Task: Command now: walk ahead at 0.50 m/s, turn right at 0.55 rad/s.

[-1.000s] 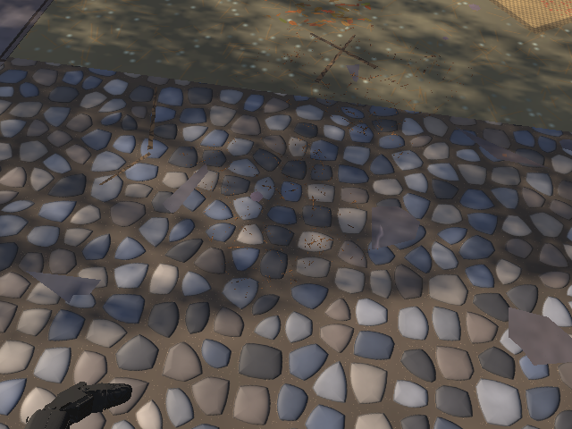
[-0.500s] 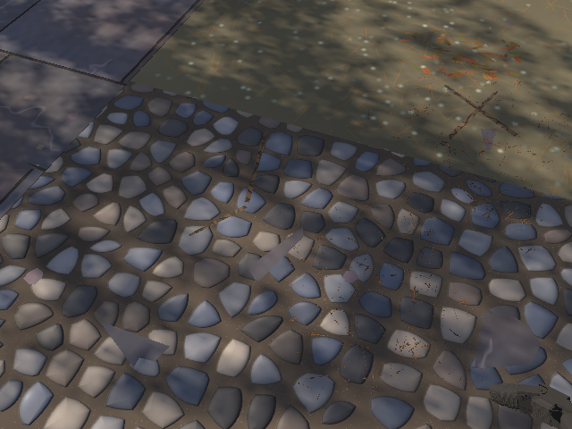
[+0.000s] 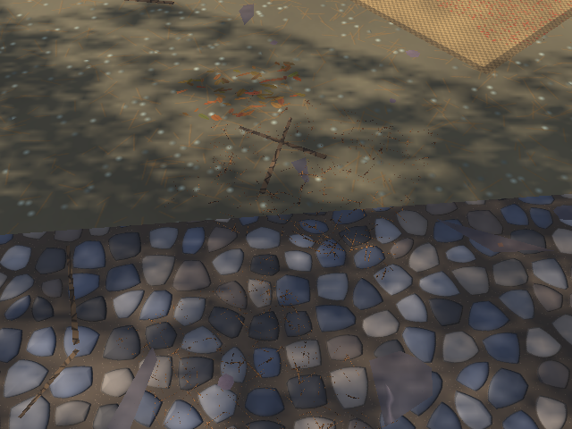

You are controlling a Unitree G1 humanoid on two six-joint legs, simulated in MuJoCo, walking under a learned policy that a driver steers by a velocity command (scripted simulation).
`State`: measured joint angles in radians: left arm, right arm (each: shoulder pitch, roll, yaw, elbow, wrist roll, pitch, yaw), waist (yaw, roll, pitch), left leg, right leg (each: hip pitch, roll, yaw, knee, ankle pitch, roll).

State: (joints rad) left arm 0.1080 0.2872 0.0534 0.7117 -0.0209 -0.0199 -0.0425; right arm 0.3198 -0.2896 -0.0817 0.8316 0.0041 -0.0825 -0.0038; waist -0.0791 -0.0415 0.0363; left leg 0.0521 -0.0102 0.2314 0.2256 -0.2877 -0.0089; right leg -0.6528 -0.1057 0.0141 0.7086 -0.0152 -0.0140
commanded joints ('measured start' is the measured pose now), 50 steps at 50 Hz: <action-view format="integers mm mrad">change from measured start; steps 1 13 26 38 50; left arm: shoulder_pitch -92 106 259 136 -89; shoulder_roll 60 132 165 91 93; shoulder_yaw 12 48 63 24 19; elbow -105 -98 -24 -85 -141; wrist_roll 1 19 -6 34 7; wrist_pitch -9 -42 -21 -73 -104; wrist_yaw -16 20 65 47 28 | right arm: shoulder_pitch -30 -114 -377 -72 59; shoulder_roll -187 -138 -110 -99 -164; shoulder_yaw -47 -13 3 6 -20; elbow -47 -138 -217 -120 -78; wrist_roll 19 -15 5 0 28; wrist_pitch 5 -33 -44 -17 32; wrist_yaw -6 -1 34 31 -12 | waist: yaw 21 66 140 73 44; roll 85 -13 -61 142 153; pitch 55 -93 -20 -46 -35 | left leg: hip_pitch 9 -676 -537 -159 -250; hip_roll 309 134 18 185 157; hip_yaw -69 -314 -324 -649 -631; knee -28 883 264 -16 86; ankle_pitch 445 -8 304 162 160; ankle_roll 146 -6 -26 250 180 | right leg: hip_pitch -5 526 515 13 335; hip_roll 14 -76 -38 37 118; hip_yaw -39 372 376 78 62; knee -59 -474 -363 310 -250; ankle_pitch -64 -3 -91 -308 -28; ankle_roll -40 -280 -185 3 37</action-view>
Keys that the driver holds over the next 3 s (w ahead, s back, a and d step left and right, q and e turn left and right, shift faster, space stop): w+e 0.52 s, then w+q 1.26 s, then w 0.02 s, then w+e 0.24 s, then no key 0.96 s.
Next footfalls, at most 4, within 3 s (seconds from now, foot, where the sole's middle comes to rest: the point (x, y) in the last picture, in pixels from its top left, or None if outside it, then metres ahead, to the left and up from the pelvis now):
0.10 right None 0.23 -0.13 -0.77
0.60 left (281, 397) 0.55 0.01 -0.77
1.06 right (390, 328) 0.70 -0.28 -0.77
1.54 left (279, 241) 0.99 -0.02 -0.77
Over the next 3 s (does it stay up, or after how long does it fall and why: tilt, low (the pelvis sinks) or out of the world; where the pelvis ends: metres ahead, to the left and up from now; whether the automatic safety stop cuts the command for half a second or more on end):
stays up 1.33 -0.04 0.00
